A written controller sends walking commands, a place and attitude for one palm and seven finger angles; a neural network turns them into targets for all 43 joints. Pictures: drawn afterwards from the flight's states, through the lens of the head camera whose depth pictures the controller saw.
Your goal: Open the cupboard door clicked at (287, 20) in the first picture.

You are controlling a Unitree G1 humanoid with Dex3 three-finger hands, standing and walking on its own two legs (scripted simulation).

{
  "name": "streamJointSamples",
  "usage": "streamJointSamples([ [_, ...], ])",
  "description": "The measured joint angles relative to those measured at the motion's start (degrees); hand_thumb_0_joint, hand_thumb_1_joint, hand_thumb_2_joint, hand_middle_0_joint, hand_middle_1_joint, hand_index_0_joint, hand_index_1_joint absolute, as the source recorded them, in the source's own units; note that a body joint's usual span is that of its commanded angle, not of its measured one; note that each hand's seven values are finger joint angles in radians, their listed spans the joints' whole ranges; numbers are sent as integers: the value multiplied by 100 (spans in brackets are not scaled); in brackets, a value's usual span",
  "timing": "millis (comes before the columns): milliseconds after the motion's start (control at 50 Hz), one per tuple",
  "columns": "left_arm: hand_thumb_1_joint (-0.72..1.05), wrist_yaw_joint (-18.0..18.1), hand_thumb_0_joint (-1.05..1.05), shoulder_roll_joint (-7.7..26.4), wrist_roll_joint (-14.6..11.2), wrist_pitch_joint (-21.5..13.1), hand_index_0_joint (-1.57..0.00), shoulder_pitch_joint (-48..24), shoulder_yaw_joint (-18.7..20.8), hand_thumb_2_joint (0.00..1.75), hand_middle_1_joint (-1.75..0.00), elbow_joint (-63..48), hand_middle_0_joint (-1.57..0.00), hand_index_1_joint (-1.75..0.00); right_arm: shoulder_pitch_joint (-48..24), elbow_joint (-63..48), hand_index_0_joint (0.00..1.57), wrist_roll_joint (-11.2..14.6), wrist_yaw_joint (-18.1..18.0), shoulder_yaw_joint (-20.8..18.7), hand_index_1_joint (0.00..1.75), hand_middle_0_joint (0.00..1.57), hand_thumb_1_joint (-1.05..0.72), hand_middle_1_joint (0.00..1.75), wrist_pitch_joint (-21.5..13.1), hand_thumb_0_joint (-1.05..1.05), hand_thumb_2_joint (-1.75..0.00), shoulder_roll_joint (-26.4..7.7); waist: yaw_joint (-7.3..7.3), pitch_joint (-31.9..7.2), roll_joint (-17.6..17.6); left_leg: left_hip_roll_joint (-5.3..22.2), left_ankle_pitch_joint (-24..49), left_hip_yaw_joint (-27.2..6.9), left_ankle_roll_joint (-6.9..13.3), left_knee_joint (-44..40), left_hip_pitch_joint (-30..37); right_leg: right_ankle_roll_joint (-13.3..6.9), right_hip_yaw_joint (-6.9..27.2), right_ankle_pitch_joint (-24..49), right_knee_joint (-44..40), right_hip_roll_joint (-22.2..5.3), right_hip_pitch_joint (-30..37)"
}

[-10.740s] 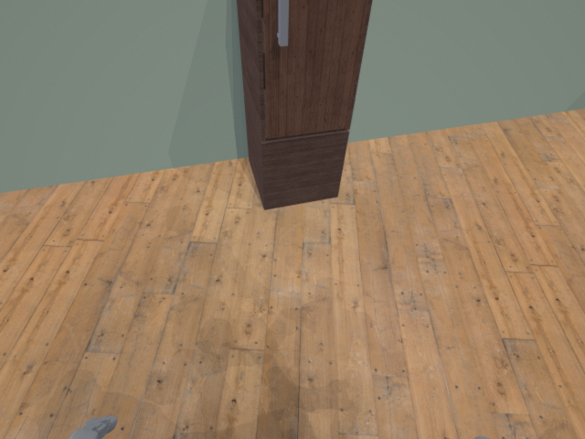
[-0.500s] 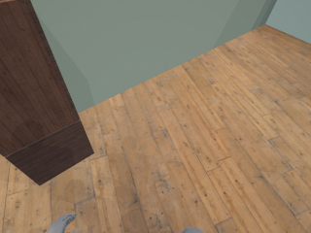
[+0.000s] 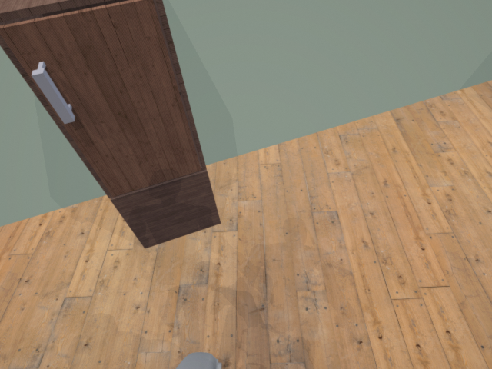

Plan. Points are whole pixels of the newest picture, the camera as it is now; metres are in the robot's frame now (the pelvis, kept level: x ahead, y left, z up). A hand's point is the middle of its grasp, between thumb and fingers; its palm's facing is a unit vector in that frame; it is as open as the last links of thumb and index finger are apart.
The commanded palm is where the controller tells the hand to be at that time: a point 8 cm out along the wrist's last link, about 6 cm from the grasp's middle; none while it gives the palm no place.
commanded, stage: turn to face it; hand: left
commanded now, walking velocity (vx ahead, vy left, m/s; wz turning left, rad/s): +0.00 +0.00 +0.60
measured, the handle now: (55, 92) +0.70 +0.49 +0.09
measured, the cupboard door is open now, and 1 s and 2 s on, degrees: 0 0 0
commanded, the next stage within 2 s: take the last steps up to it in 0.60 s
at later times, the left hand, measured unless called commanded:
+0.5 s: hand out of the picture -0.01 +0.29 -0.17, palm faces +0.29 -0.93 -0.23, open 7.4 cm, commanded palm none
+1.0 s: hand out of the picture -0.04 +0.20 -0.15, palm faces +0.38 -0.89 -0.26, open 7.3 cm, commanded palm none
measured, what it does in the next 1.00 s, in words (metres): steps on the spot, turning left: left foot, then right foot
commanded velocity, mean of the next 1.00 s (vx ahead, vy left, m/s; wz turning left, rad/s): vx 0.10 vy -0.01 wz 0.26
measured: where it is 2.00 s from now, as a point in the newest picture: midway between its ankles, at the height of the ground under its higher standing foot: (227, 366)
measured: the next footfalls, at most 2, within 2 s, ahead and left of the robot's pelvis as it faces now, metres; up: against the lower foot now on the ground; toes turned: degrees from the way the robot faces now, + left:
left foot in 0.22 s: +0.01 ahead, +0.15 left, +0.00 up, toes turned +13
right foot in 0.80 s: +0.04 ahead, -0.07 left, +0.00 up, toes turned +15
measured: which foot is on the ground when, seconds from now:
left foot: up 0.00-0.20, down 0.22-0.80, up 0.82-1.00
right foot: down 0.00-0.22, up 0.24-0.78, down 0.80-1.00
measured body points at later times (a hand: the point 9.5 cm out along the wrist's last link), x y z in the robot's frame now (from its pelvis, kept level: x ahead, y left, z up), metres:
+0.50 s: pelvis -0.02 +0.07 +0.00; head +0.00 +0.10 +0.45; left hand -0.03 +0.34 -0.16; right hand +0.14 -0.14 -0.12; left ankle -0.03 +0.14 -0.74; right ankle +0.01 -0.10 -0.65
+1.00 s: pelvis +0.00 +0.02 +0.01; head +0.00 -0.02 +0.45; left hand -0.06 +0.24 -0.13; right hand +0.07 -0.22 -0.17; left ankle -0.03 +0.17 -0.66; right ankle +0.00 -0.08 -0.74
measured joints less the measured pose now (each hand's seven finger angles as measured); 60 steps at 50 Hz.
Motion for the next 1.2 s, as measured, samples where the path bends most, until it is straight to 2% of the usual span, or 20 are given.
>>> streamJointSamples([
  [160,90,-23,0,273,69,78,-20,343,111,90,-30,215,-21,-30,-697,-198,20,65,-1,140,30,20,-92,30,-106,1,-90,82,341,153,-245,-1,-383,565,151,-1829,717,201,-487,-170,407,-311,-200],
  [200,90,-28,0,392,55,109,-20,416,165,90,-30,280,-21,-30,-820,-310,20,73,0,185,30,20,-92,30,-197,1,-90,119,392,144,-328,-63,-5,704,232,-2628,1061,303,-594,-296,680,-414,-315],
  [220,90,-34,0,449,31,136,-20,472,192,90,-30,297,-21,-30,-850,-378,20,68,7,209,30,20,-92,30,-270,1,-90,117,397,100,-342,-79,274,722,395,-3055,1235,361,-619,-402,944,-466,-441],
  [260,90,-21,0,601,1,269,-20,403,240,90,-30,399,-20,-30,-942,-428,20,68,-12,244,30,20,-91,30,-387,1,-90,222,435,147,-529,-222,202,699,715,-2908,1142,508,-105,-1211,1912,-451,-845],
  [300,90,3,1,662,4,379,-20,339,262,90,-30,462,-20,-30,-937,-451,20,58,-46,317,30,20,-91,30,-431,0,-90,299,472,133,-549,-237,193,629,828,-2951,1196,567,303,-1487,2810,-256,-1201],
  [360,91,-26,1,651,-1,387,-20,203,263,90,-30,491,-20,-30,-850,-436,20,44,-128,381,30,20,-91,30,-437,0,-90,383,428,81,-460,-254,422,459,857,-3338,1386,633,623,-1078,3573,-82,-1565],
  [440,91,-67,1,598,-4,301,-20,30,232,90,-30,392,-20,-30,-679,-348,20,61,-156,443,30,21,-91,30,-447,0,-90,497,378,21,-399,-333,722,301,914,-3816,1592,710,863,-545,3742,-30,-1776],
  [520,91,-55,0,537,-6,279,-20,-112,205,90,-30,345,-20,-30,-432,-229,20,64,-161,466,30,21,-91,30,-455,0,-90,625,291,-64,-386,-422,874,198,935,-4049,1681,761,979,-388,3490,13,-1728],
  [620,91,-32,0,413,-27,299,-20,-288,167,90,-30,337,-20,-30,-102,-64,21,33,-191,427,30,21,-91,30,-439,0,-90,678,111,-126,-307,-502,946,85,916,-4095,1645,742,988,-620,2820,133,-1436],
  [700,91,-17,0,281,-54,269,-20,-442,123,90,-30,312,-20,-30,126,102,21,3,-208,382,30,21,-91,30,-400,0,-90,625,-34,-133,-189,-538,972,-21,844,-4018,1519,653,958,-817,1996,294,-1074],
  [760,91,-10,0,180,-80,167,-20,-496,81,90,-30,305,-20,-30,276,247,20,2,-216,351,30,21,-91,30,-378,0,-90,571,-85,-171,-110,-569,949,-81,747,-3883,1388,563,917,-513,1064,418,-649],
  [780,91,-16,0,156,-77,110,-20,-471,64,90,-30,309,-20,-30,341,298,20,13,-216,343,30,21,-91,30,-376,1,-90,560,-82,-214,-105,-591,905,-90,703,-3783,1332,533,892,-287,588,438,-421],
  [800,91,-16,0,118,-56,41,-20,-440,51,90,-30,332,-20,-30,402,348,20,30,-213,330,30,21,-91,30,-377,1,-90,538,-68,-249,-63,-584,811,-103,659,-3595,1247,354,858,-106,236,470,-258],
  [820,91,-17,0,49,-24,-8,-20,-404,35,90,-30,376,-20,-30,435,414,20,42,-217,314,30,21,-91,30,-358,1,-90,505,-60,-252,34,-542,410,-137,621,-3270,1151,177,803,-50,216,531,-210],
  [860,91,-35,0,-54,0,-58,-20,-204,-11,90,-30,410,-20,-30,529,500,20,9,-175,268,30,21,-91,30,-284,1,-90,472,-37,-355,95,-511,-248,-63,579,-2333,815,-13,727,-62,142,540,-98],
  [920,91,0,0,-154,-12,-139,-20,190,13,90,-30,563,-20,-30,584,571,20,-44,-94,202,30,20,-91,30,-265,1,-90,433,29,-478,43,-361,-79,144,528,-1142,344,-57,729,76,-291,482,200],
  [980,93,-3,0,-160,-23,-206,-20,526,30,90,-30,784,-21,-30,602,567,20,-53,-65,139,30,20,-91,30,-324,1,-90,402,25,-497,62,-111,466,185,440,-580,8,-51,641,218,-676,475,477],
  [1040,92,-11,0,-200,-17,-269,-20,832,20,90,-30,968,-20,-30,584,598,20,-54,-55,106,30,20,-91,30,-335,1,-90,401,67,-477,94,111,848,175,360,-462,-187,-52,507,240,-907,497,681],
  [1100,92,-14,0,-274,2,-336,-20,1143,7,90,-30,1133,-20,-30,490,648,20,-53,-40,103,30,20,-91,30,-326,1,-90,420,181,-455,95,272,989,207,323,-615,-260,-32,420,198,-1032,517,819],
  [1200,91,-28,0,-408,52,-383,-20,1590,-16,90,-30,1430,-20,-30,119,628,20,-30,-17,151,30,20,-92,30,-372,1,-90,502,394,-382,0,380,821,432,356,-1467,-122,80,363,26,-1078,482,973],
])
